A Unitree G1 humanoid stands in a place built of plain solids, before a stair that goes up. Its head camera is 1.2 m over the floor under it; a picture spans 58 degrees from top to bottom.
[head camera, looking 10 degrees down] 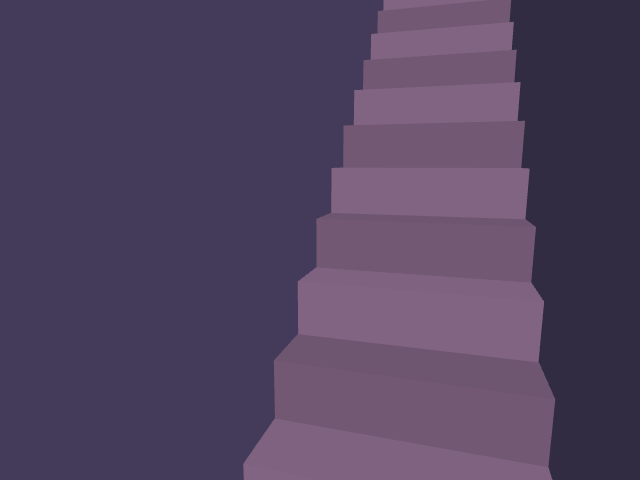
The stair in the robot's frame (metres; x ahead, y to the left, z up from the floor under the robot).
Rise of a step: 0.20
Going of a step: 0.23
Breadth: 0.80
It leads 17 degrees to the right of straight ahead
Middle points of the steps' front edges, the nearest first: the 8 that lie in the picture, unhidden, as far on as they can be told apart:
1.16 -0.24 0.59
1.37 -0.30 0.79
1.59 -0.36 0.99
1.81 -0.43 1.18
2.02 -0.49 1.38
2.24 -0.56 1.58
2.46 -0.62 1.78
2.67 -0.69 1.97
